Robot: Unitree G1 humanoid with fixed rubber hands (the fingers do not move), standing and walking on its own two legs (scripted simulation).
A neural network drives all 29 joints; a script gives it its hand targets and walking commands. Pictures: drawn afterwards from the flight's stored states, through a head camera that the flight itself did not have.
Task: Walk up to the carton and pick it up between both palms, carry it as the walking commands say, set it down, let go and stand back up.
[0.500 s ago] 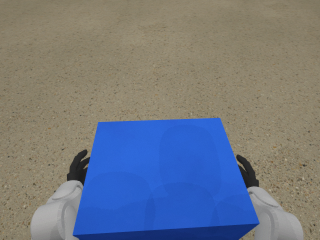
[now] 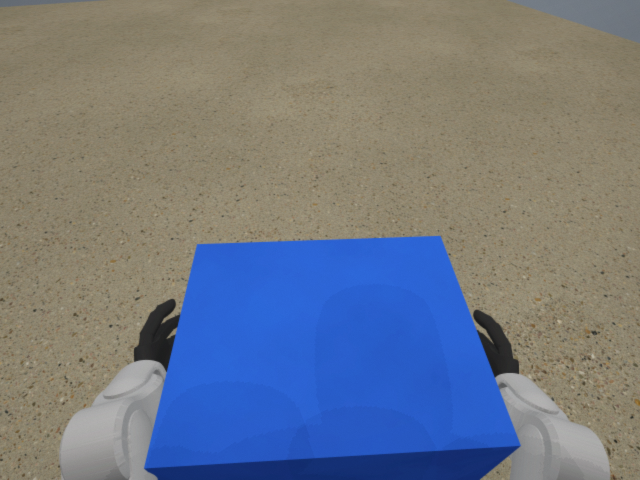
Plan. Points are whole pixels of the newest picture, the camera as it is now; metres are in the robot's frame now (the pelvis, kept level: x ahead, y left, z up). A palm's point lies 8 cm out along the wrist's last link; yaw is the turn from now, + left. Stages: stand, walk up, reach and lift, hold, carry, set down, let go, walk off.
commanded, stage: carry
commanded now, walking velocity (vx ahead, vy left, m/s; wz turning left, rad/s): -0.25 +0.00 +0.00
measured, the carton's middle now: (324, 391) +0.23 +0.01 +0.03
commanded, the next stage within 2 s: none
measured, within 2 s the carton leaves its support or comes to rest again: neither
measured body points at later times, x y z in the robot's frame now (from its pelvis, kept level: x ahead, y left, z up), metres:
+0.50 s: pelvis -0.07 +0.01 +0.01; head -0.05 +0.02 +0.46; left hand +0.17 +0.21 +0.07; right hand +0.17 -0.16 +0.07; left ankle -0.08 +0.12 -0.71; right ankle -0.10 -0.09 -0.71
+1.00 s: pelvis +0.01 +0.00 +0.02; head +0.01 +0.00 +0.47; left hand +0.25 +0.19 +0.09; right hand +0.25 -0.17 +0.08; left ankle -0.07 +0.12 -0.69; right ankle -0.06 -0.09 -0.71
